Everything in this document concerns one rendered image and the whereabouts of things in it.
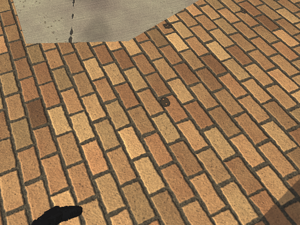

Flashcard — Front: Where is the left robot hand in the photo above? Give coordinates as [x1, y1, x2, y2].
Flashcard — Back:
[29, 205, 83, 225]

